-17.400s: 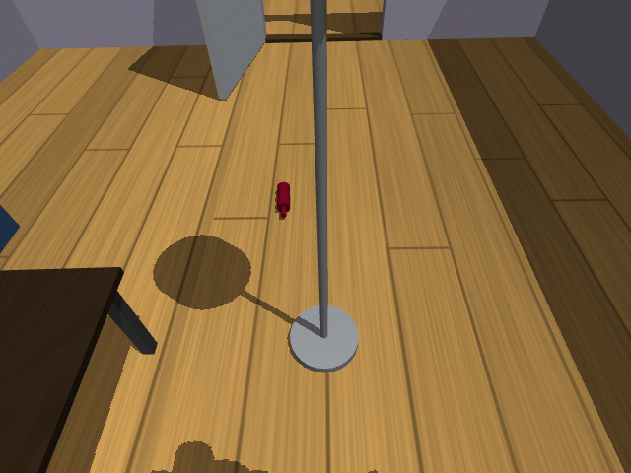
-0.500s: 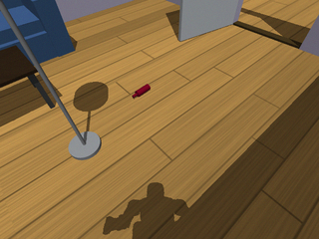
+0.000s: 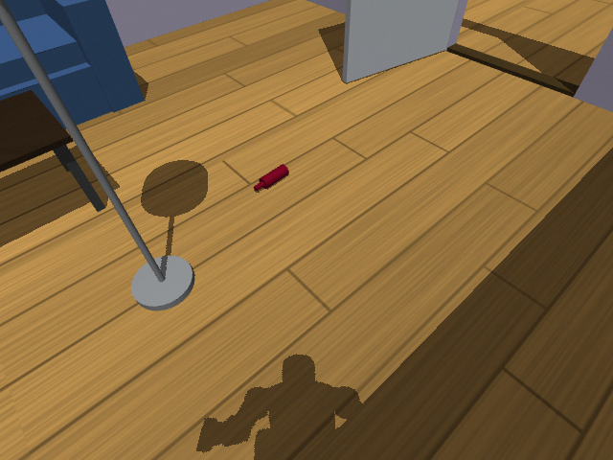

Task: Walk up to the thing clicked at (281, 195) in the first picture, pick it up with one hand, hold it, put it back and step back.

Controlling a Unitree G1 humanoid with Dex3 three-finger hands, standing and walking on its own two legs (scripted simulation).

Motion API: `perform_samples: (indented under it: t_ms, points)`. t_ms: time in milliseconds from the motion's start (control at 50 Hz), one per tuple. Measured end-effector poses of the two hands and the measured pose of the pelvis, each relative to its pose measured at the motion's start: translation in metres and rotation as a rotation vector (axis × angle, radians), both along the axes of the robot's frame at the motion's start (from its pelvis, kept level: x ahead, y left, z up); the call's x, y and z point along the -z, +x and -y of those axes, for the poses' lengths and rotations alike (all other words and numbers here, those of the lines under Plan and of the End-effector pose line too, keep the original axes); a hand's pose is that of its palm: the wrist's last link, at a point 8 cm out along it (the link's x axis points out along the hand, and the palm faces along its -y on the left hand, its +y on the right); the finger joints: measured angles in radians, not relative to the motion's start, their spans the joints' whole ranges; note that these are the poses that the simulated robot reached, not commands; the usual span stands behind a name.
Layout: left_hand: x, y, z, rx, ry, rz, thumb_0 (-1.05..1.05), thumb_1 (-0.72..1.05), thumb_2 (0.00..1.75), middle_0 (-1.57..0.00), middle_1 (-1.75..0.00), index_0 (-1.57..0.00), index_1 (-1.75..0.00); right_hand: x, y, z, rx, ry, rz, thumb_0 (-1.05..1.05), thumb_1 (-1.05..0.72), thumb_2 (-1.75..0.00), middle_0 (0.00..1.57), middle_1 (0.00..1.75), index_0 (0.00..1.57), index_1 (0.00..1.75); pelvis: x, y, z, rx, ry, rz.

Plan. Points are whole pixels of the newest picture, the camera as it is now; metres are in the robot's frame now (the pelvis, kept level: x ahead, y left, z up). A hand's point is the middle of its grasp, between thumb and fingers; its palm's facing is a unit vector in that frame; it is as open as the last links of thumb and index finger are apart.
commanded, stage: stand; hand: left
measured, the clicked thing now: (270, 178) +1.46 +0.22 -0.75
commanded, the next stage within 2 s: walk up in 0.08 s
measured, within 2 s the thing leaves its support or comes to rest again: neither
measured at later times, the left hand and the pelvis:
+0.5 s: hand out of the picture +0.11 +0.36 -0.18, palm faces +0.01 -0.94 -0.35, open 7.4 cm; pelvis +0.09 +0.07 -0.02, yaw +1 degrees
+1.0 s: hand (181, 282) +0.45 +0.27 -0.13, palm faces -0.04 -0.92 -0.38, open 7.4 cm; pelvis +0.31 +0.01 -0.02, yaw -2 degrees
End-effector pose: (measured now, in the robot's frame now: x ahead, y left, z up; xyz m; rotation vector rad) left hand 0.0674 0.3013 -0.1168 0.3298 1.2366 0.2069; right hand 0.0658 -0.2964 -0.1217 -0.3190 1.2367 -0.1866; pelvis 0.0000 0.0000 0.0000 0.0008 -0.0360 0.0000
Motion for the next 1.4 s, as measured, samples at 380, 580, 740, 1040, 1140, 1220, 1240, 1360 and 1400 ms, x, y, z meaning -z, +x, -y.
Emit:
perform_samples:
  t_ms: [380, 580, 740, 1040, 1140, 1220, 1240, 1360, 1400]
  points:
    - [0.014, -0.024, -0.088, -0.108, 0.012, -0.039, 0.01, 0.90, 0.90, -0.20, -0.30, -0.20, -0.30, -0.023, 0.077, -0.015, -0.086, -0.091, 0.110, 0.01, -0.91, -0.90, 0.21, 0.30, 0.21, 0.30, 0.018, 0.051, -0.052, -0.042, -0.029, 0.020]
    - [0.012, 0.082, -0.104, -0.012, -0.037, 0.018, 0.01, 0.91, 0.90, -0.20, -0.30, -0.20, -0.30, -0.033, 0.079, -0.048, 0.024, -0.086, 0.094, 0.01, -0.91, -0.90, 0.21, 0.30, 0.21, 0.30, 0.007, 0.112, -0.076, -0.005, -0.001, 0.034]
    - [-0.003, 0.170, -0.094, 0.059, -0.024, 0.017, 0.01, 0.91, 0.90, -0.20, -0.30, -0.20, -0.30, -0.020, 0.117, -0.048, 0.062, -0.034, 0.051, 0.01, -0.90, -0.90, 0.21, 0.30, 0.21, 0.30, 0.005, 0.177, -0.069, 0.023, 0.020, 0.019]
    - [-0.030, 0.385, -0.009, 0.100, 0.015, 0.244, 0.01, 0.91, 0.90, -0.20, -0.30, -0.20, -0.30, 0.014, 0.285, 0.004, 0.035, 0.030, 0.027, 0.01, -0.91, -0.90, 0.21, 0.30, 0.21, 0.30, 0.011, 0.332, -0.010, 0.028, 0.038, 0.019]
    - [-0.031, 0.402, -0.006, 0.088, 0.021, 0.186, 0.01, 0.90, 0.90, -0.20, -0.30, -0.20, -0.30, -0.003, 0.361, 0.016, 0.008, 0.018, 0.127, 0.01, -0.91, -0.90, 0.21, 0.30, 0.21, 0.30, 0.005, 0.376, -0.005, 0.041, 0.017, 0.016]
    - [-0.023, 0.416, -0.014, 0.068, 0.020, 0.141, 0.01, 0.90, 0.90, -0.20, -0.30, -0.20, -0.30, -0.010, 0.409, 0.020, -0.016, -0.003, 0.126, 0.01, -0.91, -0.90, 0.20, 0.30, 0.21, 0.30, 0.006, 0.414, -0.006, 0.025, -0.009, 0.005]
    - [-0.020, 0.420, -0.017, 0.061, 0.019, 0.131, 0.01, 0.90, 0.90, -0.20, -0.30, -0.20, -0.30, -0.011, 0.421, 0.019, -0.027, -0.008, 0.118, 0.01, -0.91, -0.90, 0.20, 0.30, 0.21, 0.30, 0.007, 0.423, -0.007, 0.021, -0.014, 0.002]
    - [0.013, 0.453, -0.042, 0.008, 0.007, 0.063, 0.01, 0.90, 0.90, -0.20, -0.30, -0.20, -0.30, -0.008, 0.505, 0.004, -0.088, -0.044, 0.109, 0.01, -0.91, -0.90, 0.20, 0.30, 0.21, 0.30, 0.025, 0.490, -0.019, 0.002, -0.035, -0.007]
    - [0.024, 0.467, -0.048, -0.004, 0.007, 0.028, 0.01, 0.90, 0.90, -0.20, -0.30, -0.20, -0.30, -0.008, 0.533, -0.004, -0.099, -0.056, 0.131, 0.01, -0.91, -0.90, 0.20, 0.30, 0.21, 0.30, 0.030, 0.511, -0.024, 0.004, 0.004, -0.003]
